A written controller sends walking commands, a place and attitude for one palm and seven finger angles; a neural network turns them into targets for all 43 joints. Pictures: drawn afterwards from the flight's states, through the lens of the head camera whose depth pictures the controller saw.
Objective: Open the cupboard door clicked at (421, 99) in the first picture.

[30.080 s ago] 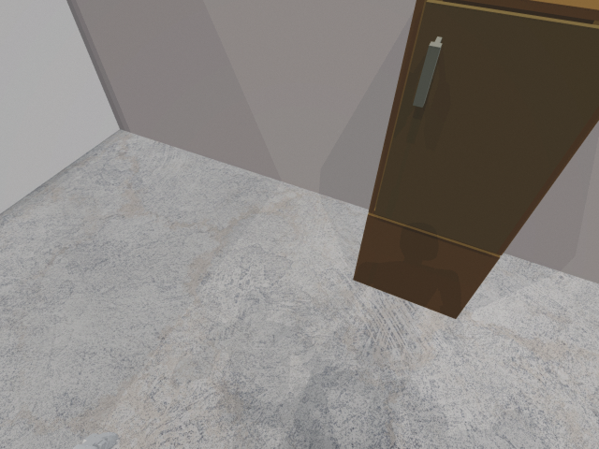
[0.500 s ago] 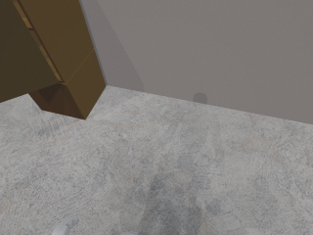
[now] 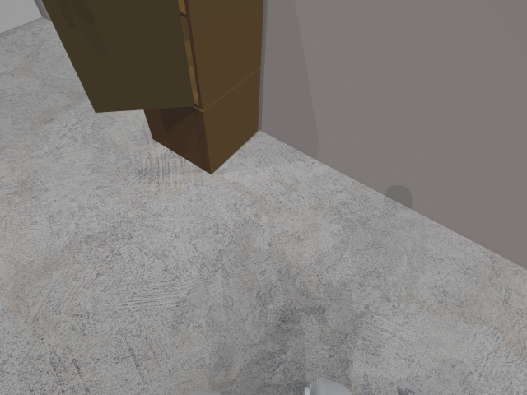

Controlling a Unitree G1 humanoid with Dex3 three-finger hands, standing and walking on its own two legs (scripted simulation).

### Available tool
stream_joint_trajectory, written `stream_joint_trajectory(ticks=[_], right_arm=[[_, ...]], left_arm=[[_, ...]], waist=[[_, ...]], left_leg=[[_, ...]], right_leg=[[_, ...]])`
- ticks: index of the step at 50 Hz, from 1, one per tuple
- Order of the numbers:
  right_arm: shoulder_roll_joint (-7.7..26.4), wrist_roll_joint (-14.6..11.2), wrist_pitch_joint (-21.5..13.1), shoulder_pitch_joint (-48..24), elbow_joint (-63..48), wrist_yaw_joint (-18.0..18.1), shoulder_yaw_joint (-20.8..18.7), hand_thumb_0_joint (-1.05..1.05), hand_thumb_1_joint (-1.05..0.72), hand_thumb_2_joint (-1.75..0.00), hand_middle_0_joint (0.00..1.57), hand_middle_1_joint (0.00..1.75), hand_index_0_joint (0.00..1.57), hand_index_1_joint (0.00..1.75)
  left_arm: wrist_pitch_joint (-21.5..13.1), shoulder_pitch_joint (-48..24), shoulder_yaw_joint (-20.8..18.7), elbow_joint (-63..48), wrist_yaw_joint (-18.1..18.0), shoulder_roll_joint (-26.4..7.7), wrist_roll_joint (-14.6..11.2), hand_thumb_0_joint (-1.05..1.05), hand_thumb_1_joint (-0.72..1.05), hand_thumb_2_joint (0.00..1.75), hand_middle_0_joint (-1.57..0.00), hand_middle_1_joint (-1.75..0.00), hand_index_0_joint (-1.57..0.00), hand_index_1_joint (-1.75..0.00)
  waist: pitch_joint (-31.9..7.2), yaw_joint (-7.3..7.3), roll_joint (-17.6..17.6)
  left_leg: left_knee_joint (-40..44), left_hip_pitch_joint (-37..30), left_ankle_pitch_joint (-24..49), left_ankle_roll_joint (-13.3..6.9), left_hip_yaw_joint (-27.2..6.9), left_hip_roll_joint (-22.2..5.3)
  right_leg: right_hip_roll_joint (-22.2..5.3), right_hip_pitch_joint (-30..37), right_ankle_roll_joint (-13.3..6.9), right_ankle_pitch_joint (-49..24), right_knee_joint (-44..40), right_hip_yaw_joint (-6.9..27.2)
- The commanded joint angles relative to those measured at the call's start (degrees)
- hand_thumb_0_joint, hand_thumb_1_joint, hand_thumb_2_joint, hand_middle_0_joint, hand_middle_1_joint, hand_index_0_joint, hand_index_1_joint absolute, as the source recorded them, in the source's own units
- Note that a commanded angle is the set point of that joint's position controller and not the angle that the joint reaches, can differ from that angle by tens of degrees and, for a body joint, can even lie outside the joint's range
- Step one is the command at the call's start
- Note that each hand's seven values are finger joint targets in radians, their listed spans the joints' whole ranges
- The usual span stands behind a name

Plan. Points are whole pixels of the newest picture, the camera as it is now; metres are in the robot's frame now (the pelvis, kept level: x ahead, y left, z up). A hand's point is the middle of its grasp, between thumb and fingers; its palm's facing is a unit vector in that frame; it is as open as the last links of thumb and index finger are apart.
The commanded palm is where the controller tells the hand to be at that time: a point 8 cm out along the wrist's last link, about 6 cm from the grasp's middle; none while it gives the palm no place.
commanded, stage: turn to face it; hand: left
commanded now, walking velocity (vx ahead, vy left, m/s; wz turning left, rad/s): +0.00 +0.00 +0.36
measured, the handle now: out of the picture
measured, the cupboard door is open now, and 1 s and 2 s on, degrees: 44 44 44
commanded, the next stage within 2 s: take the last steps up to it in 0.30 s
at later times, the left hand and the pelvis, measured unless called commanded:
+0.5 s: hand out of the picture +0.00 +0.17 -0.18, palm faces +0.25 -0.95 -0.20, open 7.3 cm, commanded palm none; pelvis +0.02 -0.02 +0.00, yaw +12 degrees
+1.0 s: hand out of the picture +0.08 +0.19 -0.15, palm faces +0.37 -0.90 -0.22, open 7.3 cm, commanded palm none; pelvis +0.11 +0.01 +0.01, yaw +19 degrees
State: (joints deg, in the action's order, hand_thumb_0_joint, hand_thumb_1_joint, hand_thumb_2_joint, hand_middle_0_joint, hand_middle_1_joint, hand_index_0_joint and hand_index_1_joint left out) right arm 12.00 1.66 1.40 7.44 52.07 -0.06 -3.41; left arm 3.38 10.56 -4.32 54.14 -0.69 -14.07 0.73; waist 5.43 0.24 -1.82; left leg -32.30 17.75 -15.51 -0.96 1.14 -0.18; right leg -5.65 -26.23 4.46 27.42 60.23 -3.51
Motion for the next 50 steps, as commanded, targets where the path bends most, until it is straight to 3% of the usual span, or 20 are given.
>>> stream_joint_trajectory(ticks=[1,6,7,8,9,13,19,23,25,26,29,32,35,38,39,40,41,42,45,50], right_arm=[[11.3,0.2,-0.4,2.0,-2.3,0.9,-2.5,0.00,-0.90,-0.90,0.20,0.30,0.20,0.30],[10.6,-0.3,0.3,0.0,-2.5,0.6,-2.5,0.00,-0.90,-0.90,0.20,0.30,0.20,0.30],[8.9,-0.6,0.2,-0.5,-2.9,0.4,-2.3,0.00,-0.90,-0.90,0.20,0.30,0.20,0.30],[5.5,-1.2,0.2,0.0,-3.8,0.1,-1.8,0.00,-0.90,-0.90,0.20,0.30,0.20,0.30],[5.3,-1.1,0.4,-0.9,-4.8,-0.2,-1.7,0.00,-0.90,-0.90,0.20,0.30,0.20,0.30],[4.6,-0.8,1.6,-0.4,-1.3,-0.6,-1.6,0.00,-0.90,-0.90,0.20,0.30,0.20,0.30],[1.6,-1.3,0.6,-2.6,0.0,-0.6,-0.2,0.00,-0.90,-0.90,0.20,0.30,0.20,0.30],[3.7,-0.8,-0.8,3.7,2.6,-0.4,0.0,0.00,-0.90,-0.90,0.20,0.30,0.20,0.30],[12.6,0.4,-1.2,10.5,3.3,0.2,-2.1,0.00,-0.90,-0.90,0.20,0.30,0.20,0.30],[12.8,0.5,-0.9,13.0,4.3,0.5,-2.2,0.00,-0.90,-0.90,0.20,0.30,0.20,0.30],[8.2,0.1,-2.3,10.4,3.6,1.4,-1.0,0.00,-0.90,-0.90,0.20,0.30,0.20,0.30],[7.9,0.0,-3.3,9.5,3.7,1.4,-0.7,0.00,-0.90,-0.90,0.20,0.30,0.20,0.30],[8.1,0.0,-3.1,10.2,4.5,1.0,-0.7,0.00,-0.90,-0.90,0.20,0.30,0.20,0.30],[8.0,-0.1,-2.5,8.0,4.6,0.7,-0.9,0.00,-0.90,-0.90,0.20,0.30,0.20,0.30],[7.3,-0.4,-2.5,6.9,4.3,0.6,-0.8,0.00,-0.90,-0.90,0.20,0.30,0.20,0.30],[4.7,-1.1,-2.7,6.9,3.6,0.2,-0.4,0.00,-0.90,-0.90,0.20,0.30,0.20,0.30],[2.7,-1.1,-2.7,6.2,1.3,-0.2,-0.2,0.00,-0.90,-0.90,0.20,0.30,0.20,0.30],[5.8,-0.1,-2.3,3.8,0.6,-0.4,-0.7,0.00,-0.90,-0.90,0.20,0.30,0.20,0.30],[3.2,0.1,-0.9,3.8,3.1,-1.3,-1.0,0.00,-0.90,-0.90,0.20,0.30,0.20,0.30],[0.2,-0.3,-1.0,3.7,4.0,-2.4,-0.4,0.00,-0.90,-0.90,0.20,0.30,0.20,0.30]], left_arm=[[-1.8,-0.5,-0.5,-5.3,0.3,-2.6,0.1,0.00,0.90,0.90,-0.20,-0.30,-0.20,-0.30],[-2.8,5.3,-0.7,-3.6,0.0,-3.1,0.0,0.00,0.90,0.90,-0.20,-0.30,-0.20,-0.30],[-3.3,7.0,-1.0,-3.2,-0.3,-4.8,0.2,0.00,0.90,0.90,-0.20,-0.30,-0.20,-0.30],[-3.9,8.2,-2.0,-3.0,-0.8,-9.5,0.9,0.00,0.90,0.90,-0.20,-0.30,-0.20,-0.30],[-3.9,7.4,-2.1,-3.5,-0.8,-12.3,1.1,0.00,0.90,0.90,-0.20,-0.30,-0.20,-0.30],[-4.4,1.7,-0.5,-4.2,-1.3,-6.1,0.6,0.00,0.90,0.90,-0.20,-0.30,-0.20,-0.30],[-4.6,7.0,-1.3,-0.9,-1.1,-7.9,1.0,0.00,0.90,0.90,-0.20,-0.30,-0.20,-0.30],[-4.4,5.6,-1.6,0.3,-0.6,-7.3,0.0,0.00,0.90,0.90,-0.20,-0.30,-0.20,-0.30],[-3.9,4.2,-0.6,-2.7,0.3,-1.9,-0.2,0.00,0.90,0.90,-0.20,-0.30,-0.20,-0.30],[-3.3,-1.2,-0.1,-3.9,0.2,-2.3,0.6,0.00,0.90,0.90,-0.20,-0.30,-0.20,-0.30],[-3.9,-4.5,-0.4,-3.0,1.5,-1.6,0.5,0.00,0.90,0.90,-0.20,-0.30,-0.20,-0.30],[-4.1,-2.2,-0.1,-1.3,2.1,-0.5,0.5,0.00,0.90,0.90,-0.20,-0.30,-0.20,-0.30],[-4.1,-2.9,0.1,-1.5,2.2,0.2,0.5,0.00,0.90,0.90,-0.20,-0.30,-0.20,-0.30],[-4.5,2.6,-0.4,0.2,2.2,-0.5,0.6,0.00,0.90,0.90,-0.20,-0.30,-0.20,-0.30],[-4.9,7.2,-1.1,1.7,2.0,-1.6,0.7,0.00,0.90,0.90,-0.20,-0.30,-0.20,-0.30],[-5.6,13.0,-2.0,3.3,1.4,-5.6,1.3,0.00,0.90,0.90,-0.20,-0.30,-0.20,-0.30],[-5.8,17.5,-3.2,3.9,0.7,-11.5,1.1,0.00,0.90,0.90,-0.20,-0.30,-0.20,-0.30],[-5.6,16.4,-2.9,3.3,0.3,-11.0,0.4,0.00,0.90,0.90,-0.20,-0.30,-0.20,-0.30],[-6.7,6.6,-0.6,1.8,-0.2,-3.6,0.5,0.00,0.90,0.90,-0.20,-0.30,-0.20,-0.30],[-8.3,9.9,-0.8,4.6,0.1,-3.7,0.7,0.00,0.90,0.90,-0.20,-0.30,-0.20,-0.30]], waist=[[-7.5,-1.48,11.5],[-8.0,1.08,9.7],[-8.0,2.13,5.4],[-8.2,2.41,-9.1],[-6.7,2.94,-14.6],[-3.8,-0.40,-10.1],[-6.1,2.29,-8.8],[-8.0,-0.75,-4.3],[-9.2,-3.72,19.1],[-7.3,-5.62,17.7],[-2.4,-2.88,12.1],[-4.5,-1.30,8.7],[-3.1,-1.25,10.1],[-2.8,1.95,8.1],[-3.7,4.32,4.0],[-4.8,6.87,-7.3],[-5.6,8.45,-21.8],[-2.2,7.29,-13.3],[2.7,1.22,-9.3],[-1.8,1.41,-5.4]], left_leg=[[12.1,-6.0,17.1,-7.9,-13.1,-13.1],[7.6,1.1,13.2,-5.4,-13.9,-10.4],[3.5,4.8,8.1,-2.8,-11.6,-7.0],[-7.6,12.9,-4.8,1.2,-4.5,0.5],[-21.4,13.0,-19.1,2.4,-2.0,3.3],[-34.0,13.0,-11.3,3.3,-3.1,-0.6],[-11.4,6.1,-11.7,3.6,3.0,0.7],[9.1,-9.3,2.1,2.0,3.5,-0.1],[14.4,-21.2,11.1,-9.2,-21.4,-19.9],[16.9,-18.1,1.5,-12.7,-24.0,-21.5],[18.8,-12.0,-0.1,-11.1,-19.4,-16.1],[18.2,-12.1,6.3,-10.2,-13.3,-13.3],[18.5,-7.8,2.2,-9.8,-11.3,-11.7],[14.8,-0.4,-5.2,-7.9,-9.6,-9.8],[8.3,5.3,-7.7,-5.9,-7.5,-7.0],[-4.8,15.4,-12.1,-2.5,-1.1,-0.7],[-21.9,24.2,-20.8,0.1,1.8,3.1],[-30.8,24.9,-17.6,0.6,-3.5,-0.8],[-35.4,20.4,-1.4,2.3,-4.1,-5.9],[-21.1,16.9,3.0,4.1,2.2,-5.6]], right_leg=[[1.3,1.8,-0.5,-1.1,-8.7,1.0],[4.1,16.6,-1.4,-11.6,-28.7,-0.6],[0.6,21.5,-2.2,-14.5,-36.5,2.5],[-11.7,25.5,-6.7,-16.3,-42.8,16.9],[-21.6,19.8,-13.2,-20.5,-45.6,22.8],[-13.0,16.2,-11.8,-33.9,-41.3,8.8],[-12.8,23.3,-11.6,-45.5,-37.0,4.2],[-11.2,16.1,-6.5,-28.6,-31.4,1.2],[0.0,-4.3,-1.4,7.1,-11.4,-6.6],[0.5,-7.8,-2.3,10.3,-1.9,-2.6],[-1.3,-11.1,-3.1,-1.0,4.6,2.2],[-0.8,-5.5,-2.8,-3.5,-3.8,0.2],[0.8,1.3,-2.7,-4.2,-14.3,-2.2],[2.8,14.2,-2.4,-8.8,-24.8,-4.3],[2.1,23.8,-2.7,-10.8,-31.2,-3.0],[-7.4,34.3,-5.3,-2.0,-39.3,8.3],[-23.8,37.7,-11.5,5.0,-49.9,30.7],[-26.1,29.3,-14.6,12.2,-53.2,34.0],[-18.4,13.6,-9.6,3.4,-53.2,16.5],[-14.4,20.3,-8.8,-19.9,-50.1,1.9]])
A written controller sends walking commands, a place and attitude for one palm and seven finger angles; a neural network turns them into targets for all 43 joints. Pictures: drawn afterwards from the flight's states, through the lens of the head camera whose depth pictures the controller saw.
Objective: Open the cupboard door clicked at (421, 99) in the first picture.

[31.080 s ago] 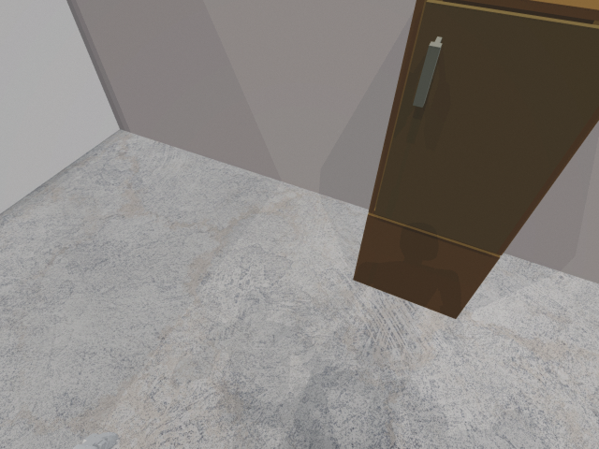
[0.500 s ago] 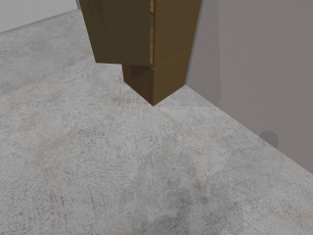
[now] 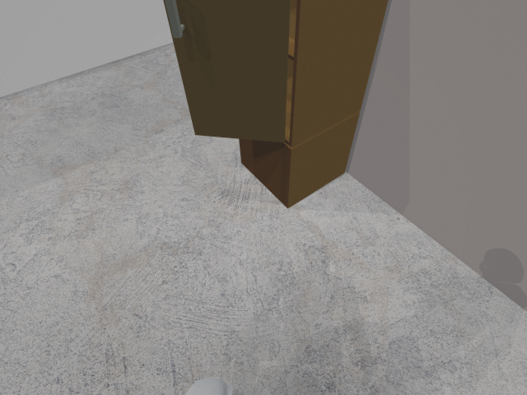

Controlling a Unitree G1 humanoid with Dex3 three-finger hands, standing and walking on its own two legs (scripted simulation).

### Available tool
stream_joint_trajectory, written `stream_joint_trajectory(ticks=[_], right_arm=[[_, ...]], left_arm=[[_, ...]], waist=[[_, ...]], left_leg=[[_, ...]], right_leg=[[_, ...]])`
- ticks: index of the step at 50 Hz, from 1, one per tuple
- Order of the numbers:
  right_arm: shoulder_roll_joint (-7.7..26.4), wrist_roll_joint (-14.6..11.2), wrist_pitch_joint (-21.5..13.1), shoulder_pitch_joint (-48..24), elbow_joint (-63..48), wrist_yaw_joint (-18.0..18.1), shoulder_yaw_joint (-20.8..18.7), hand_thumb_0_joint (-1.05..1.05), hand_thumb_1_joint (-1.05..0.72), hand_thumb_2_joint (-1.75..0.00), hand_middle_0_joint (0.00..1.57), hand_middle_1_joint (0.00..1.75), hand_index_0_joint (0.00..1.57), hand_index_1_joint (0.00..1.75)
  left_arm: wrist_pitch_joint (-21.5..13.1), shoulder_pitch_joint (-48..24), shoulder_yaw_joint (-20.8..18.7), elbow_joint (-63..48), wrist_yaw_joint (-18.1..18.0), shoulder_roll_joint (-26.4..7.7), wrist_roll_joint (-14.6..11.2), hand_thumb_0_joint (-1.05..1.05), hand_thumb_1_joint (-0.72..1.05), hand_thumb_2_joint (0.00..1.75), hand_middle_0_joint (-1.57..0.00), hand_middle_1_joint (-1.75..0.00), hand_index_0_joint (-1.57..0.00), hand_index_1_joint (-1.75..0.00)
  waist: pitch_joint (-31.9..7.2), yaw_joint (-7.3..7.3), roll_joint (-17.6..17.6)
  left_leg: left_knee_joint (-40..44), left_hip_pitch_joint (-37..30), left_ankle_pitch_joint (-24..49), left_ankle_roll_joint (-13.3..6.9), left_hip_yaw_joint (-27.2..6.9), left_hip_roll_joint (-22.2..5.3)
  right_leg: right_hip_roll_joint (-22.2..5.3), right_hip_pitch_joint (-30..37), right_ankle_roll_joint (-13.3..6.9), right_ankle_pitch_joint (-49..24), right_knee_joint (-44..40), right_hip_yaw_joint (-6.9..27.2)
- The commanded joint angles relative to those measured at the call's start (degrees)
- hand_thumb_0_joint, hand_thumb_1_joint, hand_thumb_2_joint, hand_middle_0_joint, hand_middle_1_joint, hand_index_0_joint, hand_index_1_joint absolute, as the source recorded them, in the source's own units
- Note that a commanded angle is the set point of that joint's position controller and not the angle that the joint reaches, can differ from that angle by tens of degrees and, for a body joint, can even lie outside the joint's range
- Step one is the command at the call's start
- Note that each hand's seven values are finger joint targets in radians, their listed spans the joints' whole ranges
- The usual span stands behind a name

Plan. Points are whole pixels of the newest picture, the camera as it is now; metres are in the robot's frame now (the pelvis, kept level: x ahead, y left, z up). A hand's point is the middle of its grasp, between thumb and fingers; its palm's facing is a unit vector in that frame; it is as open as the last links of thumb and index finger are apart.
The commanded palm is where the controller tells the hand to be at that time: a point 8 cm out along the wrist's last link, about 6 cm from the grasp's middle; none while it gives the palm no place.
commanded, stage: take the last steps up to it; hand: left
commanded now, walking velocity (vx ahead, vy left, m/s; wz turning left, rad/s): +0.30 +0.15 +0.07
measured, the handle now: (175, 10) +1.04 +0.30 +0.12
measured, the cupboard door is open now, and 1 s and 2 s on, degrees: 44 44 44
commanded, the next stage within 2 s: come to a stop and stand still in 0.88 s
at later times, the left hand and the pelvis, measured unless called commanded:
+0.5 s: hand (130, 331) +0.25 +0.28 -0.16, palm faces +0.05 -0.98 -0.20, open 7.4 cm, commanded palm none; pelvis +0.18 +0.10 +0.00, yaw -1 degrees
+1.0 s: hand (133, 287) +0.35 +0.31 -0.19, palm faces +0.08 -0.98 -0.18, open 7.3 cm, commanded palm none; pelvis +0.38 +0.13 -0.01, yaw -1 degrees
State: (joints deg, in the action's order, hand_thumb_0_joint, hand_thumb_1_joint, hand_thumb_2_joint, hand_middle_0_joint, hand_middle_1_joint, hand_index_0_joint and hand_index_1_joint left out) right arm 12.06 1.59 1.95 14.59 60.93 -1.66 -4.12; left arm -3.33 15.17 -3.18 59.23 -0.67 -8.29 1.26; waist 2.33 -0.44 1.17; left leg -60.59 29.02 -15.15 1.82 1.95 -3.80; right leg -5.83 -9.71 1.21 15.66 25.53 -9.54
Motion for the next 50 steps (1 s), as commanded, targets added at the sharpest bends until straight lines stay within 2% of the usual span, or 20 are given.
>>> stream_joint_trajectory(ticks=[1,6,8,9,10,11,13,15,17,26,29,30,31,32,34,37,45,48,49,50], right_arm=[[-0.5,-0.4,-1.8,-5.1,-5.4,-1.1,0.3,0.00,-0.90,-0.90,0.20,0.30,0.20,0.30],[-0.2,-0.5,-2.9,-7.6,-7.6,-1.6,0.9,0.00,-0.90,-0.90,0.20,0.30,0.20,0.30],[2.3,-0.3,-3.7,-0.4,-5.6,-1.0,0.5,0.00,-0.90,-0.90,0.20,0.30,0.20,0.30],[6.2,0.1,-4.0,7.0,-3.3,-0.2,-0.4,0.00,-0.90,-0.90,0.20,0.30,0.20,0.30],[13.2,0.8,-4.5,14.7,-1.8,0.9,-2.4,0.00,-0.90,-0.90,0.20,0.30,0.20,0.30],[14.9,0.4,-3.9,18.7,-1.1,2.0,-2.5,0.00,-0.90,-0.90,0.20,0.30,0.20,0.30],[10.7,0.1,-4.3,9.6,-2.9,2.6,-1.4,0.00,-0.90,-0.90,0.20,0.30,0.20,0.30],[5.8,0.3,-5.1,4.8,-4.0,2.7,0.1,0.00,-0.90,-0.90,0.20,0.30,0.20,0.30],[5.0,0.2,-5.8,3.9,-3.7,2.8,0.4,0.00,-0.90,-0.90,0.20,0.30,0.20,0.30],[5.6,0.5,-5.4,5.2,-1.6,1.9,0.1,0.00,-0.90,-0.90,0.20,0.30,0.20,0.30],[5.3,0.2,-5.1,4.8,-0.7,1.9,0.7,0.00,-0.90,-0.90,0.20,0.30,0.20,0.30],[4.1,-0.5,-5.3,4.5,-1.1,1.7,0.9,0.00,-0.90,-0.90,0.20,0.30,0.20,0.30],[2.3,-0.8,-5.4,5.6,-2.7,1.1,1.0,0.00,-0.90,-0.90,0.20,0.30,0.20,0.30],[4.3,-0.4,-4.9,2.4,-3.6,1.4,0.8,0.00,-0.90,-0.90,0.20,0.30,0.20,0.30],[2.9,-0.5,-4.6,-1.5,-3.4,1.6,0.6,0.00,-0.90,-0.90,0.20,0.30,0.20,0.30],[-0.1,-0.2,-3.4,3.1,-1.1,1.0,1.1,0.00,-0.90,-0.90,0.20,0.30,0.20,0.30],[-1.1,-0.4,-3.9,-1.8,-3.6,-0.3,1.2,0.00,-0.90,-0.90,0.20,0.30,0.20,0.30],[2.5,-0.1,-4.8,5.6,-1.4,0.3,0.6,0.00,-0.90,-0.90,0.20,0.30,0.20,0.30],[7.2,0.4,-5.2,11.0,-0.1,1.0,-0.3,0.00,-0.90,-0.90,0.20,0.30,0.20,0.30],[11.9,0.7,-4.9,15.0,0.0,2.1,-1.2,0.00,-0.90,-0.90,0.20,0.30,0.20,0.30]], left_arm=[[-1.7,6.5,-2.0,0.5,0.1,-9.8,0.3,0.00,0.90,0.90,-0.20,-0.30,-0.20,-0.30],[-1.0,6.4,-2.3,2.3,0.1,-11.9,0.7,0.00,0.90,0.90,-0.20,-0.30,-0.20,-0.30],[-0.3,4.4,-2.6,2.0,0.2,-12.1,0.4,0.00,0.90,0.90,-0.20,-0.30,-0.20,-0.30],[0.0,5.2,-2.1,1.6,0.6,-10.0,0.3,0.00,0.90,0.90,-0.20,-0.30,-0.20,-0.30],[0.3,6.7,-1.5,-0.2,1.0,-6.2,-0.3,0.00,0.90,0.90,-0.20,-0.30,-0.20,-0.30],[0.4,1.2,-0.6,-3.1,0.9,-5.0,-0.2,0.00,0.90,0.90,-0.20,-0.30,-0.20,-0.30],[0.6,-2.7,-0.7,-3.1,0.7,-4.5,-0.3,0.00,0.90,0.90,-0.20,-0.30,-0.20,-0.30],[1.3,-1.2,-1.0,-1.4,1.4,-4.2,0.3,0.00,0.90,0.90,-0.20,-0.30,-0.20,-0.30],[1.9,1.0,-0.8,-0.7,1.5,-3.3,0.3,0.00,0.90,0.90,-0.20,-0.30,-0.20,-0.30],[2.1,-6.4,-1.0,-5.1,1.9,-4.2,0.3,0.00,0.90,0.90,-0.20,-0.30,-0.20,-0.30],[1.4,0.2,-1.6,-3.5,1.8,-6.1,0.6,0.00,0.90,0.90,-0.20,-0.30,-0.20,-0.30],[0.6,7.3,-2.5,-1.4,1.5,-9.7,0.8,0.00,0.90,0.90,-0.20,-0.30,-0.20,-0.30],[0.1,13.8,-3.9,0.3,0.8,-15.8,0.6,0.00,0.90,0.90,-0.20,-0.30,-0.20,-0.30],[0.1,13.9,-3.8,0.2,0.3,-15.9,-0.4,0.00,0.90,0.90,-0.20,-0.30,-0.20,-0.30],[-0.3,5.6,-2.2,-1.7,-0.3,-10.6,-0.5,0.00,0.90,0.90,-0.20,-0.30,-0.20,-0.30],[-1.3,1.8,-1.4,-2.2,-0.2,-7.5,-0.3,0.00,0.90,0.90,-0.20,-0.30,-0.20,-0.30],[-1.1,3.3,-1.8,1.5,0.3,-10.7,0.1,0.00,0.90,0.90,-0.20,-0.30,-0.20,-0.30],[-0.1,2.3,-1.7,1.8,0.4,-10.0,-0.1,0.00,0.90,0.90,-0.20,-0.30,-0.20,-0.30],[0.3,4.1,-1.1,1.2,0.6,-7.5,-0.3,0.00,0.90,0.90,-0.20,-0.30,-0.20,-0.30],[0.5,5.4,-0.1,0.1,0.4,-4.4,-0.7,0.00,0.90,0.90,-0.20,-0.30,-0.20,-0.30]], waist=[[1.7,2.78,-8.0],[1.5,2.77,-12.2],[-0.7,-1.24,-9.1],[-4.9,-4.23,0.1],[-10.7,-6.85,16.5],[-9.8,-8.07,14.9],[-5.4,-4.88,13.9],[-0.5,-1.68,7.3],[-1.2,0.34,4.8],[2.1,0.78,1.8],[-0.3,4.23,-1.2],[-3.7,7.27,-7.4],[-6.4,8.38,-20.9],[-4.3,8.30,-16.7],[0.8,4.62,-8.6],[-2.1,1.09,-8.8],[-0.3,1.81,-10.3],[-1.2,-2.30,-3.5],[-4.8,-3.89,6.7],[-8.3,-4.75,15.6]], left_leg=[[10.9,5.1,2.4,1.3,2.5,-1.6],[25.8,-5.1,1.2,-0.3,5.3,0.7],[33.1,-18.9,3.1,-1.2,8.2,3.1],[34.5,-30.5,1.4,-2.6,5.8,0.7],[37.9,-40.3,0.3,-8.2,-14.7,-13.5],[43.5,-39.6,0.3,-12.2,-21.1,-18.5],[46.6,-28.7,-6.7,-13.0,-18.7,-18.5],[49.0,-20.7,-2.2,-10.9,-11.8,-15.0],[50.1,-19.9,3.5,-11.3,-7.6,-14.3],[50.1,-19.3,4.0,-12.1,-1.4,-12.6],[37.6,-16.5,7.8,-8.1,2.9,-7.6],[24.4,-9.1,6.1,-5.4,6.9,-2.6],[7.6,5.4,-11.6,-2.1,9.7,4.6],[-3.8,9.2,-18.3,-1.8,2.1,2.4],[-6.6,10.2,-8.2,-1.0,-3.2,-2.0],[2.5,2.2,-2.4,0.6,-0.6,-3.2],[26.1,-5.3,2.5,0.5,4.6,0.3],[35.3,-21.8,6.3,-0.6,5.7,1.7],[36.6,-30.2,10.3,-4.0,-3.7,-6.6],[40.6,-34.8,20.5,-10.0,-17.5,-18.1]], right_leg=[[-14.4,4.6,-5.8,-10.3,-15.0,7.4],[-14.8,3.1,-4.8,-12.0,-10.5,4.7],[-12.1,-2.2,-3.1,-12.2,-2.7,1.3],[-9.0,-7.4,-1.8,-11.6,10.1,-1.4],[-0.5,-20.1,0.7,10.4,27.5,-4.7],[1.4,-26.9,-0.4,19.8,40.3,1.5],[-2.6,-31.1,-2.0,12.1,50.2,7.5],[-4.2,-27.8,-1.7,5.4,47.5,7.9],[-4.0,-25.3,-1.1,3.7,42.6,7.2],[-0.8,-14.2,-1.1,-1.6,15.1,4.0],[1.9,0.8,-2.2,-4.5,4.5,2.4],[-3.9,12.6,-5.0,-2.1,0.0,11.1],[-18.8,23.9,-12.0,-3.4,-8.4,33.0],[-22.9,19.6,-15.2,-3.9,-12.2,39.0],[-19.0,9.0,-12.7,-8.6,-12.5,28.9],[-13.3,2.9,-9.5,-16.1,-13.5,13.7],[-11.3,2.9,-7.9,-14.6,-10.8,8.6],[-7.3,-5.3,-4.9,-8.8,-0.5,4.9],[-2.0,-12.2,-2.7,-0.7,11.8,1.3],[3.8,-19.4,-0.7,19.1,26.2,-0.9]])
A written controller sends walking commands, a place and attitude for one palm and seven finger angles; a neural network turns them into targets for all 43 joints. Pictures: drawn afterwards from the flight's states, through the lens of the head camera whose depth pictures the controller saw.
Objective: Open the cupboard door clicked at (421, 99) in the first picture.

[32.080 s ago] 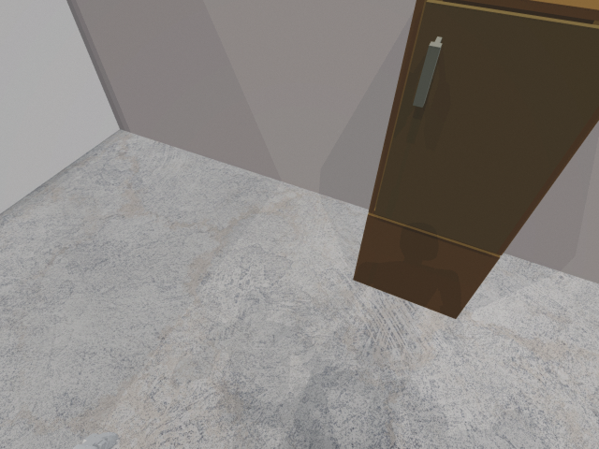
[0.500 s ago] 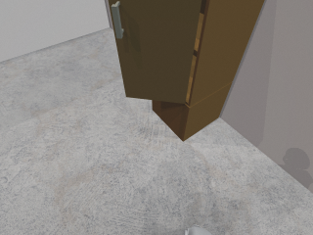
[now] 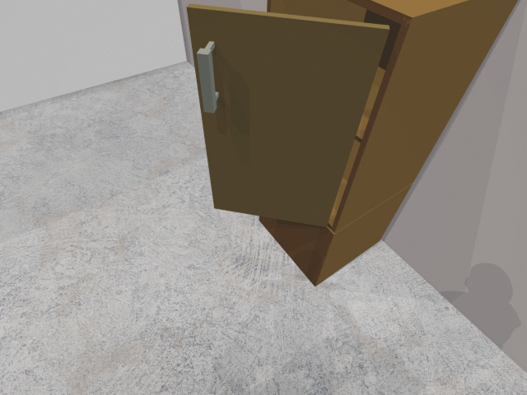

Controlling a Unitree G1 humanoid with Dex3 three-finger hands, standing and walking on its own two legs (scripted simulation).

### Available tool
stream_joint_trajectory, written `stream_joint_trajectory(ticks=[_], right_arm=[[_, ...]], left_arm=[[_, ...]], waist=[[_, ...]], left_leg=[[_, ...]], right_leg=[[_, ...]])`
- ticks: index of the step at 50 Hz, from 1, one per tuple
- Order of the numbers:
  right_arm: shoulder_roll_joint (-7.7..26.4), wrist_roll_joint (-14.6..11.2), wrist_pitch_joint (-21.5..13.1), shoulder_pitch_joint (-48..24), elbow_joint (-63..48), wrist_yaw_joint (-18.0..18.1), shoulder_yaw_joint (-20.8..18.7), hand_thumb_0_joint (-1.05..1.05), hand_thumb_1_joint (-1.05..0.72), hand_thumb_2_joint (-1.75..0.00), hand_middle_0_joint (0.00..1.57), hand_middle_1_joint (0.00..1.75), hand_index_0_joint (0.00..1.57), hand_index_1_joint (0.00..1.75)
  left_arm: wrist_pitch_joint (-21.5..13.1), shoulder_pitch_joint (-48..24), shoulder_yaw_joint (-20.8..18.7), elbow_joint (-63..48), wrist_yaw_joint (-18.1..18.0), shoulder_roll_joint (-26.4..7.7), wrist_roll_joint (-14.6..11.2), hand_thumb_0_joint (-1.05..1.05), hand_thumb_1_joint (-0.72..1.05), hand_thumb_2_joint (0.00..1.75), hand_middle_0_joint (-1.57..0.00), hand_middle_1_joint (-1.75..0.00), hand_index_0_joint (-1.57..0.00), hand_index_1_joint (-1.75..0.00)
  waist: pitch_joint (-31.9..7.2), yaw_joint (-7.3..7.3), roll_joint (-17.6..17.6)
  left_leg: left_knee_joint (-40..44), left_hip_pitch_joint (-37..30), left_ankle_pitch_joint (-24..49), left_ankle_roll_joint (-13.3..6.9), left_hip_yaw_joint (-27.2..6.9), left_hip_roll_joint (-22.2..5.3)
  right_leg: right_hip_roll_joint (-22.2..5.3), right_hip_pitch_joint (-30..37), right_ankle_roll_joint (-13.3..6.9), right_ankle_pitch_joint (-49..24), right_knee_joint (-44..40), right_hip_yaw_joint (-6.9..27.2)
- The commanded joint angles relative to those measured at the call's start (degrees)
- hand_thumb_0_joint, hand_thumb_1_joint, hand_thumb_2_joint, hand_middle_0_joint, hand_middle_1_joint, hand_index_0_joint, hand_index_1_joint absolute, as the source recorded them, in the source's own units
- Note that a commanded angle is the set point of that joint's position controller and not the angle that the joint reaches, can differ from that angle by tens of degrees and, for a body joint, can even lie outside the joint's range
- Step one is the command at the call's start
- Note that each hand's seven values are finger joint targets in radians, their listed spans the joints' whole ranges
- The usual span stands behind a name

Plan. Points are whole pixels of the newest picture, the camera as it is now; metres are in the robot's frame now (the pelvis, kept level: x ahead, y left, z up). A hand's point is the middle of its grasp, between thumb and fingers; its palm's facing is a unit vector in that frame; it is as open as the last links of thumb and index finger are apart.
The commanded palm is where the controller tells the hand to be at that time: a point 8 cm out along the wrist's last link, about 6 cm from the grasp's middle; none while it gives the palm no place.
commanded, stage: come to a stop and stand still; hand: left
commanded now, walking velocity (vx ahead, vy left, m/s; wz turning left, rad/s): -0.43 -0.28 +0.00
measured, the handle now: (210, 77) +0.66 +0.18 +0.14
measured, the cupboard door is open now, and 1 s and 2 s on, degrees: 44 44 44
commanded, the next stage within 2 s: look again from close up in 1.00 s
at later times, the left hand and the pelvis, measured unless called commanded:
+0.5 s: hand out of the picture +0.13 +0.17 -0.16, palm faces -0.02 -0.96 -0.27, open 7.4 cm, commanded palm none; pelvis +0.03 -0.03 +0.00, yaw -2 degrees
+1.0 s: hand out of the picture +0.05 +0.13 -0.16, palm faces +0.00 -0.98 -0.19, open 7.3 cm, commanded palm none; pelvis +0.04 -0.05 +0.01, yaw -2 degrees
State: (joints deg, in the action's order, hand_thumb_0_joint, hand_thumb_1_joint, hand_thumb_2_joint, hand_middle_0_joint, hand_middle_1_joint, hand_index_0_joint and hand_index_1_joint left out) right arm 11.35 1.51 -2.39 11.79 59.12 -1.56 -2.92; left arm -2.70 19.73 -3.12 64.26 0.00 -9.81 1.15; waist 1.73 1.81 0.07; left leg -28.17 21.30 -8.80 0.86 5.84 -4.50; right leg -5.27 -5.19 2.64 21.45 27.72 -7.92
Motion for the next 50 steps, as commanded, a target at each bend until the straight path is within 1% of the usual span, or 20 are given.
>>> stream_joint_trajectory(ticks=[1,3,6,7,10,13,17,19,20,21,22,25,29,31,32,33,34,36,41,50], right_arm=[[11.6,0.7,0.0,16.4,1.1,2.7,-1.6,0.00,-0.90,-0.90,0.20,0.30,0.20,0.30],[7.9,0.2,0.1,5.8,-0.9,3.9,0.0,0.00,-0.90,-0.90,0.20,0.30,0.20,0.30],[8.3,0.0,1.3,1.7,-1.3,4.9,-0.1,0.00,-0.90,-0.90,0.20,0.30,0.20,0.30],[9.7,0.0,1.8,2.3,-1.0,5.1,-0.7,0.00,-0.90,-0.90,0.20,0.30,0.20,0.30],[10.4,0.0,2.6,1.5,-1.5,5.4,-2.0,0.00,-0.90,-0.90,0.20,0.30,0.20,0.30],[10.4,0.2,2.6,-0.8,-2.3,5.1,-2.3,0.00,-0.90,-0.90,0.20,0.30,0.20,0.30],[10.5,0.3,3.0,-0.9,-2.6,4.3,-2.8,0.00,-0.90,-0.90,0.20,0.30,0.20,0.30],[9.9,-0.2,3.5,-1.0,-2.8,3.7,-2.9,0.00,-0.90,-0.90,0.20,0.30,0.20,0.30],[7.8,-0.6,3.6,-0.3,-3.1,3.3,-2.8,0.00,-0.90,-0.90,0.20,0.30,0.20,0.30],[3.4,-0.9,3.9,1.5,-3.8,2.7,-2.0,0.00,-0.90,-0.90,0.20,0.30,0.20,0.30],[2.5,-0.9,4.6,0.0,-4.6,2.2,-1.4,0.00,-0.90,-0.90,0.20,0.30,0.20,0.30],[2.9,-0.6,5.3,0.1,-3.1,2.3,-1.5,0.00,-0.90,-0.90,0.20,0.30,0.20,0.30],[1.1,-1.0,4.2,3.5,-0.7,2.7,-0.2,0.00,-0.90,-0.90,0.20,0.30,0.20,0.30],[1.1,-0.9,3.2,6.2,1.5,3.0,0.3,0.00,-0.90,-0.90,0.20,0.30,0.20,0.30],[3.4,-0.5,2.3,5.6,1.7,3.3,0.4,0.00,-0.90,-0.90,0.20,0.30,0.20,0.30],[4.9,-0.4,2.1,4.4,1.4,3.6,0.4,0.00,-0.90,-0.90,0.20,0.30,0.20,0.30],[5.1,-0.3,2.2,3.6,1.7,3.8,0.6,0.00,-0.90,-0.90,0.20,0.30,0.20,0.30],[3.4,-0.4,2.3,3.8,3.1,3.9,1.0,0.00,-0.90,-0.90,0.20,0.30,0.20,0.30],[2.1,-0.6,2.3,5.9,4.3,3.8,1.1,0.00,-0.90,-0.90,0.20,0.30,0.20,0.30],[1.4,-0.7,2.0,7.5,5.7,3.9,1.7,0.00,-0.90,-0.90,0.20,0.30,0.20,0.30]], left_arm=[[0.1,-0.7,0.6,-5.9,-0.9,-3.0,-0.4,0.00,0.90,0.90,-0.20,-0.30,-0.20,-0.30],[1.7,-0.2,0.8,-3.5,-1.6,-2.2,-0.9,0.00,0.90,0.90,-0.20,-0.30,-0.20,-0.30],[4.1,0.0,0.1,-3.1,-1.1,-4.0,-0.8,0.00,0.90,0.90,-0.20,-0.30,-0.20,-0.30],[4.7,-0.3,-0.4,-3.8,-0.9,-4.4,-0.6,0.00,0.90,0.90,-0.20,-0.30,-0.20,-0.30],[6.1,-1.5,-1.6,-6.3,-0.8,-5.0,-0.1,0.00,0.90,0.90,-0.20,-0.30,-0.20,-0.30],[6.3,-2.8,-1.7,-8.5,-0.5,-4.4,0.0,0.00,0.90,0.90,-0.20,-0.30,-0.20,-0.30],[5.5,-3.5,-1.3,-9.7,-0.5,-3.9,0.0,0.00,0.90,0.90,-0.20,-0.30,-0.20,-0.30],[4.8,-0.6,-1.4,-9.0,-0.8,-4.8,0.1,0.00,0.90,0.90,-0.20,-0.30,-0.20,-0.30],[4.2,-1.0,-1.6,-9.2,-1.0,-7.3,0.5,0.00,0.90,0.90,-0.20,-0.30,-0.20,-0.30],[3.6,-3.5,-1.9,-9.9,-1.4,-11.3,0.9,0.00,0.90,0.90,-0.20,-0.30,-0.20,-0.30],[3.6,-5.5,-1.5,-10.8,-1.3,-13.0,0.7,0.00,0.90,0.90,-0.20,-0.30,-0.20,-0.30],[2.8,-10.8,-0.5,-10.5,-1.7,-9.6,0.5,0.00,0.90,0.90,-0.20,-0.30,-0.20,-0.30],[2.1,-8.7,-0.2,-8.1,-1.9,-9.0,-0.1,0.00,0.90,0.90,-0.20,-0.30,-0.20,-0.30],[1.8,-7.9,0.3,-6.5,-1.8,-7.5,-0.8,0.00,0.90,0.90,-0.20,-0.30,-0.20,-0.30],[1.9,-6.3,0.7,-6.2,-1.6,-5.9,-1.3,0.00,0.90,0.90,-0.20,-0.30,-0.20,-0.30],[2.2,-5.7,0.7,-6.2,-1.7,-5.0,-1.3,0.00,0.90,0.90,-0.20,-0.30,-0.20,-0.30],[2.3,-5.9,0.8,-5.8,-1.7,-4.9,-1.1,0.00,0.90,0.90,-0.20,-0.30,-0.20,-0.30],[2.8,-6.6,0.7,-4.5,-1.6,-5.2,-1.0,0.00,0.90,0.90,-0.20,-0.30,-0.20,-0.30],[2.2,-5.8,1.1,-2.6,-1.4,-5.1,-1.0,0.00,0.90,0.90,-0.20,-0.30,-0.20,-0.30],[1.4,-3.0,1.7,-0.5,-1.6,-4.1,-1.1,0.00,0.90,0.90,-0.20,-0.30,-0.20,-0.30]], waist=[[-6.5,-6.41,8.8],[-4.4,-2.91,13.8],[-2.6,-2.00,5.7],[-4.4,-2.40,5.8],[-5.6,-2.45,5.9],[-5.8,-1.94,8.3],[-6.0,-1.99,11.2],[-6.0,-0.50,7.2],[-4.7,-0.65,0.6],[-2.8,-2.06,-11.8],[-1.7,-1.17,-12.7],[0.8,-2.94,-12.9],[-2.9,-2.78,-8.2],[-4.7,-3.16,-4.7],[-4.8,-1.81,2.8],[-4.4,-0.93,4.9],[-3.2,-0.93,2.2],[-1.2,-0.92,7.8],[-0.2,-1.69,-0.3],[0.6,-2.10,-1.0]], left_leg=[[8.4,-19.7,19.8,-11.1,-22.1,-19.4],[9.0,-10.6,29.4,-10.6,-16.7,-17.8],[8.6,-8.4,31.8,-10.7,-12.7,-17.1],[8.1,-10.1,32.9,-11.2,-12.6,-17.9],[8.6,-9.9,25.6,-12.0,-11.8,-18.9],[8.7,-8.8,20.5,-10.9,-10.1,-17.6],[7.1,-6.9,16.4,-9.1,-9.5,-15.3],[4.0,-2.8,6.5,-6.2,-7.5,-11.5],[-0.6,-0.4,-2.1,-3.3,-4.9,-7.1],[-7.0,3.4,-14.4,0.3,0.3,0.0],[-15.6,1.1,-22.0,0.7,-1.1,2.6],[-25.9,2.4,-19.0,0.1,-4.5,2.4],[-7.9,-2.9,-14.5,1.2,-2.6,2.9],[5.8,-11.4,1.2,0.4,-4.8,1.4],[6.2,-13.0,11.9,-1.6,-9.5,-3.6],[6.0,-10.4,13.3,-3.0,-11.0,-6.6],[5.5,-9.1,9.7,-2.6,-10.0,-5.9],[8.0,-7.1,5.6,-2.1,-9.6,-4.4],[9.0,-8.9,-0.6,-1.3,-7.4,-2.4],[9.1,-11.8,2.1,-1.3,-6.4,-1.7]], right_leg=[[2.4,-21.0,-3.2,15.0,30.1,3.8],[-0.7,-17.5,-1.9,11.6,30.8,7.7],[0.2,-15.9,-1.1,8.7,26.9,6.9],[0.9,-16.9,-1.0,8.5,27.8,6.7],[2.0,-20.3,-1.0,6.8,33.5,8.0],[2.3,-19.3,-1.2,5.1,28.6,7.6],[3.1,-11.7,-2.0,1.8,13.7,4.7],[3.7,-4.1,-2.2,-8.1,1.8,3.4],[-0.3,-3.3,-3.5,-11.5,-5.4,8.7],[-10.2,-5.0,-7.7,-12.3,-11.0,19.4],[-15.5,-12.6,-11.6,-8.8,-14.7,21.3],[-10.6,-13.4,-12.5,-17.9,-11.8,17.0],[-8.0,-3.4,-11.3,-34.0,-5.5,12.6],[-5.2,-4.2,-7.7,-30.0,-1.5,11.7],[-2.3,-6.4,-5.0,-24.8,-1.2,10.1],[-0.8,-4.6,-4.0,-18.1,-3.2,9.4],[-0.3,-4.2,-3.9,-16.7,-4.9,9.4],[-0.3,-2.6,-4.3,-14.5,-5.0,9.1],[-1.1,-3.2,-4.7,-13.2,-9.0,10.0],[-1.6,-4.0,-5.0,-15.8,-10.2,10.6]])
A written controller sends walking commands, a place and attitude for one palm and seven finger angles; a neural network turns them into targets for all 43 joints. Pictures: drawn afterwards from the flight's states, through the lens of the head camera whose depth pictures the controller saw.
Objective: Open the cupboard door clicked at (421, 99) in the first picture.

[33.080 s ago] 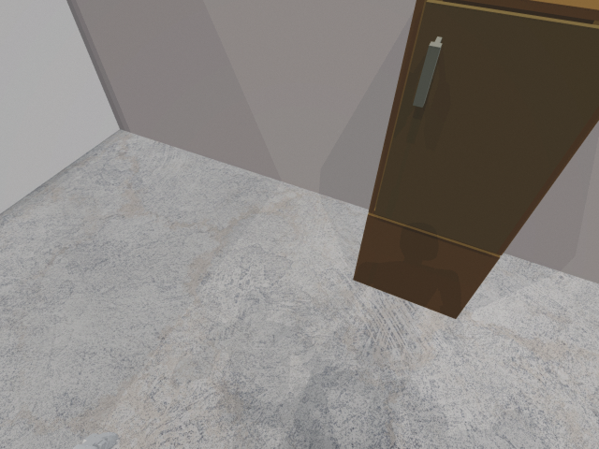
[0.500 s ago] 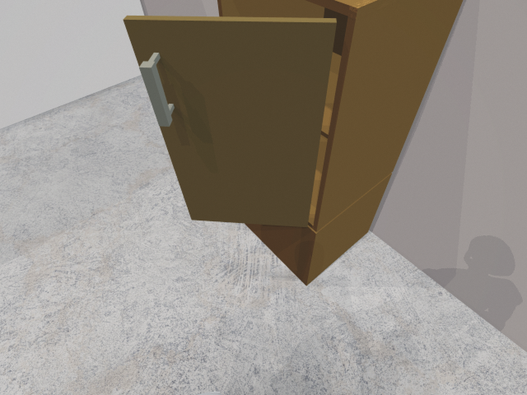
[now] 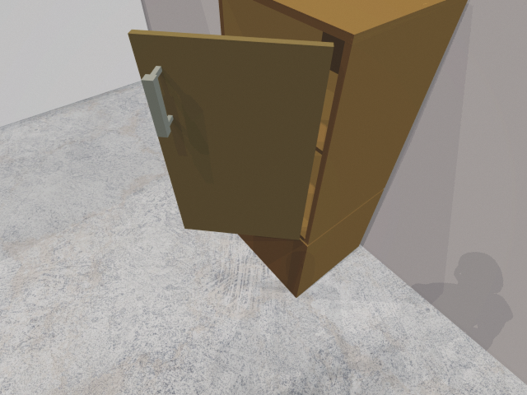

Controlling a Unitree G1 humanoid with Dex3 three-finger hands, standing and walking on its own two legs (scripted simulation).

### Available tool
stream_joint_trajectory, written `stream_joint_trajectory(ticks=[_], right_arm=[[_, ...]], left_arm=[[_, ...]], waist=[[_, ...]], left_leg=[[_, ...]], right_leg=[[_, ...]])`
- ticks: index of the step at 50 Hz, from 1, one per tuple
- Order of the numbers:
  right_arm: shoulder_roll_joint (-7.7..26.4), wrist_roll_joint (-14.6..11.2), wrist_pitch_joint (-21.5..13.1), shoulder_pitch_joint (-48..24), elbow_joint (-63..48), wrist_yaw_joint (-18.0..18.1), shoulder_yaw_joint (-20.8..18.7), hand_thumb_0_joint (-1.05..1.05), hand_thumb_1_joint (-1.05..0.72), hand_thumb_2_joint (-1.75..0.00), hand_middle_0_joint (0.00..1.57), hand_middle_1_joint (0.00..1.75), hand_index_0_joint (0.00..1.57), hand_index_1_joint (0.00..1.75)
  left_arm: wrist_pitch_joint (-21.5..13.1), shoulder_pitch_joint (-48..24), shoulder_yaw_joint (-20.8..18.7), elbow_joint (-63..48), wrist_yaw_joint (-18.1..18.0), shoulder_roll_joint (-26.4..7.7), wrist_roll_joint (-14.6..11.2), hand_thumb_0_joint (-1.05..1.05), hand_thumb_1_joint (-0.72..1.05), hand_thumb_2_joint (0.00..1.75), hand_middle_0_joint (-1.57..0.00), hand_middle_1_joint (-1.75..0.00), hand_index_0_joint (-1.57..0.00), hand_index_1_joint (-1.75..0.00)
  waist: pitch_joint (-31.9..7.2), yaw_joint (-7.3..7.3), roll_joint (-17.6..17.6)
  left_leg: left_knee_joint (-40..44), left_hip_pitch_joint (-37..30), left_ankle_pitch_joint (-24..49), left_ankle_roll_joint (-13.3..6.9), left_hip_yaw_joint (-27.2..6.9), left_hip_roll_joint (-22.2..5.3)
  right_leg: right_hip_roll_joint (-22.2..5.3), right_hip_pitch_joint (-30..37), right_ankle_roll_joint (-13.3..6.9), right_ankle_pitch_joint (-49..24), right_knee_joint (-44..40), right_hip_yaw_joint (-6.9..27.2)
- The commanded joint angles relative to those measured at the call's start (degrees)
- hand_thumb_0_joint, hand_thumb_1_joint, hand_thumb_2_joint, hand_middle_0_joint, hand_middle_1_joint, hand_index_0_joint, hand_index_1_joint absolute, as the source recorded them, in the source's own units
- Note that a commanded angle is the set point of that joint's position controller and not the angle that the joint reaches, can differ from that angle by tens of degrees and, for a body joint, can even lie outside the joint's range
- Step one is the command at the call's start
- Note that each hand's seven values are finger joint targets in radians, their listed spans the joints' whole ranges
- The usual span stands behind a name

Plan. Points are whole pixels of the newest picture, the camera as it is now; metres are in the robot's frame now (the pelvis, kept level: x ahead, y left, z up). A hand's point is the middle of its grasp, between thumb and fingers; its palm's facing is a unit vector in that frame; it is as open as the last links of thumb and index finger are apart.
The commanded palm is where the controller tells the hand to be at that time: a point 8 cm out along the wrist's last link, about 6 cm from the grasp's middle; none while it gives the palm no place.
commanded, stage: look again from close up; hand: left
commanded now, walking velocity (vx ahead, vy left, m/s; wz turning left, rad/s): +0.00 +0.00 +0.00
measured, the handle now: (160, 102) +0.61 +0.24 +0.12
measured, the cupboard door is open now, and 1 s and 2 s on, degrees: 44 44 44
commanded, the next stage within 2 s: shuffle to correct the standing spot in 0.56 s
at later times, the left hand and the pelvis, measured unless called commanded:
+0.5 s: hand out of the picture -0.03 +0.19 -0.18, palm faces +0.04 -0.98 -0.18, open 7.3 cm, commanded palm none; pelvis -0.03 +0.02 -0.01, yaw +0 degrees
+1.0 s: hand out of the picture -0.06 +0.19 -0.19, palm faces +0.06 -0.99 -0.13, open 7.4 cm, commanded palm none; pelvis -0.01 +0.04 -0.01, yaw -1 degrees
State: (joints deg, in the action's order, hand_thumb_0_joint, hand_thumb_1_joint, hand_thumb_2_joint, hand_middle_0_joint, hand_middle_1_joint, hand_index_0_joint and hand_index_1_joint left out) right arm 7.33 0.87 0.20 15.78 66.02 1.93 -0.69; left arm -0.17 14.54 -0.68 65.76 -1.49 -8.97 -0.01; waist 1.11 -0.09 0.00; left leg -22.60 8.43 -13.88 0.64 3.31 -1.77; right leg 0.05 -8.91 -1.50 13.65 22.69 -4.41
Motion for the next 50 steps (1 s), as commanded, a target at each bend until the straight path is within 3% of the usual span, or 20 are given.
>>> stream_joint_trajectory(ticks=[1,4,5,6,7,8,9,11,14,16,18,25,33,36,38,43,45,47,48,50], right_arm=[[5.0,-0.1,-0.5,3.8,-1.2,0.5,-0.5,0.00,-0.90,-0.90,0.20,0.30,0.20,0.30],[5.1,0.0,-0.6,3.8,-0.9,0.6,-0.4,0.00,-0.90,-0.90,0.20,0.30,0.20,0.30],[7.2,-0.7,-2.0,-2.2,-5.1,-0.5,-0.4,0.00,-0.90,-0.90,0.20,0.30,0.20,0.30],[5.5,-0.8,-1.7,-0.9,-7.3,-0.7,0.3,0.00,-0.90,-0.90,0.20,0.30,0.20,0.30],[3.8,-0.3,-2.2,4.3,-7.0,-0.5,0.2,0.00,-0.90,-0.90,0.20,0.30,0.20,0.30],[4.5,-0.3,-2.5,6.1,-6.5,-0.2,-0.1,0.00,-0.90,-0.90,0.20,0.30,0.20,0.30],[5.3,-0.4,-2.3,5.8,-6.3,0.2,-0.2,0.00,-0.90,-0.90,0.20,0.30,0.20,0.30],[5.5,-0.2,-2.1,4.5,-6.8,0.3,0.0,0.00,-0.90,-0.90,0.20,0.30,0.20,0.30],[6.5,-0.1,-1.8,3.9,-7.2,0.2,0.1,0.00,-0.90,-0.90,0.20,0.30,0.20,0.30],[6.4,0.0,-1.8,3.5,-7.5,0.0,0.2,0.00,-0.90,-0.90,0.20,0.30,0.20,0.30],[6.7,0.0,-1.7,3.4,-7.7,-0.1,0.2,0.00,-0.90,-0.90,0.20,0.30,0.20,0.30],[7.6,0.2,-1.8,4.0,-7.7,-0.4,0.1,0.00,-0.90,-0.90,0.20,0.30,0.20,0.30],[6.9,0.0,-1.9,5.0,-6.2,-0.5,0.2,0.00,-0.90,-0.90,0.20,0.30,0.20,0.30],[6.9,0.3,-1.5,6.2,-5.4,-0.6,0.0,0.00,-0.90,-0.90,0.20,0.30,0.20,0.30],[6.8,0.5,-1.1,6.0,-5.8,-0.9,-0.2,0.00,-0.90,-0.90,0.20,0.30,0.20,0.30],[4.5,0.6,-1.4,7.7,-6.1,-1.2,0.0,0.00,-0.90,-0.90,0.20,0.30,0.20,0.30],[4.0,0.5,-1.8,8.7,-6.0,-1.2,0.1,0.00,-0.90,-0.90,0.20,0.30,0.20,0.30],[4.3,0.4,-2.1,9.9,-5.7,-1.2,0.0,0.00,-0.90,-0.90,0.20,0.30,0.20,0.30],[5.1,0.4,-2.4,11.1,-5.4,-1.1,-0.2,0.00,-0.90,-0.90,0.20,0.30,0.20,0.30],[8.1,0.4,-2.8,14.4,-4.7,-0.5,-0.8,0.00,-0.90,-0.90,0.20,0.30,0.20,0.30]], left_arm=[[-1.1,2.5,-0.7,-1.9,-0.2,-4.7,0.2,0.00,0.90,0.90,-0.20,-0.30,-0.20,-0.30],[-1.2,3.6,-0.6,-1.4,-0.3,-4.4,0.1,0.00,0.90,0.90,-0.20,-0.30,-0.20,-0.30],[-2.6,9.0,0.0,0.0,-2.9,-5.5,1.4,0.00,0.90,0.90,-0.20,-0.30,-0.20,-0.30],[-3.6,8.6,-0.3,-0.6,-2.6,-8.2,1.2,0.00,0.90,0.90,-0.20,-0.30,-0.20,-0.30],[-3.7,9.0,-0.1,-2.0,-2.5,-6.5,1.0,0.00,0.90,0.90,-0.20,-0.30,-0.20,-0.30],[-3.4,7.8,0.0,-2.6,-2.2,-5.9,0.8,0.00,0.90,0.90,-0.20,-0.30,-0.20,-0.30],[-3.0,7.4,-0.1,-3.2,-2.0,-5.6,0.5,0.00,0.90,0.90,-0.20,-0.30,-0.20,-0.30],[-2.1,6.7,0.2,-3.5,-1.6,-4.8,0.9,0.00,0.90,0.90,-0.20,-0.30,-0.20,-0.30],[-1.2,6.9,0.4,-3.8,-1.1,-3.9,0.9,0.00,0.90,0.90,-0.20,-0.30,-0.20,-0.30],[-1.0,6.7,0.5,-4.1,-0.9,-4.1,1.0,0.00,0.90,0.90,-0.20,-0.30,-0.20,-0.30],[-0.7,6.6,0.4,-4.6,-0.7,-4.3,0.9,0.00,0.90,0.90,-0.20,-0.30,-0.20,-0.30],[-0.5,7.4,0.4,-5.6,-0.4,-4.4,1.0,0.00,0.90,0.90,-0.20,-0.30,-0.20,-0.30],[-0.9,8.2,0.4,-5.5,-0.4,-4.4,0.8,0.00,0.90,0.90,-0.20,-0.30,-0.20,-0.30],[-0.8,9.6,0.0,-5.3,-0.3,-4.4,1.3,0.00,0.90,0.90,-0.20,-0.30,-0.20,-0.30],[-0.6,10.1,-0.6,-5.8,-0.1,-4.8,1.4,0.00,0.90,0.90,-0.20,-0.30,-0.20,-0.30],[-0.9,11.5,-1.9,-5.9,-0.1,-6.3,1.1,0.00,0.90,0.90,-0.20,-0.30,-0.20,-0.30],[-0.9,11.1,-2.3,-6.2,-0.1,-6.1,1.2,0.00,0.90,0.90,-0.20,-0.30,-0.20,-0.30],[-0.8,10.5,-2.3,-6.4,0.0,-5.3,1.4,0.00,0.90,0.90,-0.20,-0.30,-0.20,-0.30],[-0.8,9.9,-2.2,-6.6,0.1,-4.4,1.4,0.00,0.90,0.90,-0.20,-0.30,-0.20,-0.30],[-1.0,8.5,-1.5,-7.5,0.4,-1.2,1.8,0.00,0.90,0.90,-0.20,-0.30,-0.20,-0.30]], waist=[[1.8,-0.14,-1.2],[1.8,-0.11,-0.1],[5.1,2.30,0.2],[2.3,-0.67,-2.2],[-6.7,-1.65,-2.9],[-11.4,-1.83,-1.5],[-10.1,-1.25,-0.7],[-2.8,-0.69,1.5],[3.4,-0.20,-0.2],[4.6,-0.03,1.7],[5.3,0.06,0.6],[5.3,0.34,0.9],[4.3,0.33,0.1],[3.9,0.67,-0.1],[6.5,0.98,-1.9],[7.0,0.67,-5.8],[6.9,0.25,-5.3],[7.7,-0.12,-1.7],[8.1,-0.58,2.0],[7.7,-1.58,11.3]], left_leg=[[3.6,1.3,6.8,-1.1,-3.8,-4.5],[3.4,0.7,7.7,-1.1,-3.8,-4.4],[-8.8,6.0,8.5,0.2,-1.2,-4.2],[-7.4,6.3,5.2,-0.3,-1.2,-3.1],[-6.6,3.8,4.1,-1.2,-1.8,-2.3],[-5.8,2.2,10.6,-1.6,-2.2,-2.5],[-5.7,1.4,14.1,-1.7,-2.7,-3.6],[-4.8,2.5,16.7,-1.9,-3.4,-4.6],[-1.9,6.3,10.1,-2.6,-5.0,-4.8],[-0.2,7.8,5.1,-2.8,-5.5,-4.6],[1.3,9.4,-0.2,-2.9,-6.3,-4.1],[5.0,11.5,-7.9,-3.2,-7.9,-4.1],[4.4,9.9,-5.4,-2.9,-7.1,-3.7],[3.5,10.3,-13.3,-3.1,-5.8,-3.3],[1.4,12.9,-17.2,-3.0,-4.7,-2.5],[-7.0,13.1,-11.2,-2.4,0.0,0.7],[-5.9,10.7,-9.6,-2.5,0.0,0.6],[-2.8,9.1,-10.6,-2.9,-1.5,-0.2],[0.2,7.7,-11.1,-3.7,-4.3,-2.2],[8.8,3.0,-11.9,-8.1,-15.0,-10.7]], right_leg=[[-6.7,-0.2,-0.9,-7.7,-5.5,6.7],[-6.9,-0.3,-0.9,-9.1,-5.1,6.9],[-10.0,-2.5,1.1,-33.0,-2.3,9.9],[-12.3,1.4,-0.1,-47.7,0.6,8.3],[-11.7,6.0,-1.3,-48.8,4.6,8.2],[-10.4,8.8,-1.6,-47.4,7.2,6.3],[-9.2,6.3,-1.6,-37.9,7.1,5.8],[-7.4,0.5,-1.4,-24.6,5.2,5.2],[-6.0,-3.4,-1.0,-8.9,3.0,5.4],[-5.7,-4.0,-0.8,-3.0,1.7,5.4],[-5.5,-4.4,-0.7,0.6,1.2,5.8],[-5.4,-4.1,-0.5,2.1,0.8,5.5],[-6.0,-4.3,-0.4,2.0,-0.8,6.4],[-5.9,-4.7,-1.3,10.9,-0.8,7.3],[-6.3,-6.8,-2.0,17.6,-1.8,9.7],[-10.7,-8.4,-5.3,23.0,-6.0,16.4],[-10.6,-9.8,-5.4,20.9,-4.8,15.1],[-8.5,-11.1,-4.7,18.8,-1.6,12.0],[-6.4,-12.5,-3.9,16.2,2.2,9.0],[-1.0,-17.2,-1.6,10.0,15.7,-0.2]])
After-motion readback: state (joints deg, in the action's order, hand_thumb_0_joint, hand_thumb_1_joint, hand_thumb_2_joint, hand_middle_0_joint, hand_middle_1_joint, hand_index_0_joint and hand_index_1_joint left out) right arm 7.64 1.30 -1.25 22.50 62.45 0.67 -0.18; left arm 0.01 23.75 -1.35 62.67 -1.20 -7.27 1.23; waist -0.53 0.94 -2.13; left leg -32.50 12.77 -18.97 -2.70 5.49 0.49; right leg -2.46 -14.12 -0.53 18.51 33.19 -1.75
